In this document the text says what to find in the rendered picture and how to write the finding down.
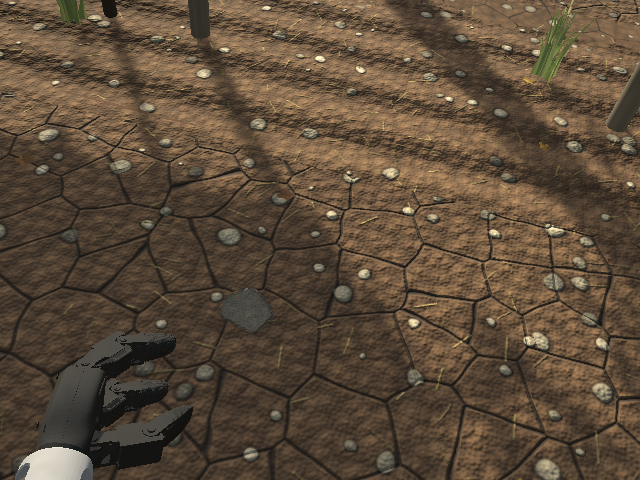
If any left robot hand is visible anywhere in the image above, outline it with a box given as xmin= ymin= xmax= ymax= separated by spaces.
xmin=35 ymin=331 xmax=193 ymax=470

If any left robot forearm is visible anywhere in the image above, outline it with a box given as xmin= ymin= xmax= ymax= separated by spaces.
xmin=15 ymin=447 xmax=93 ymax=480

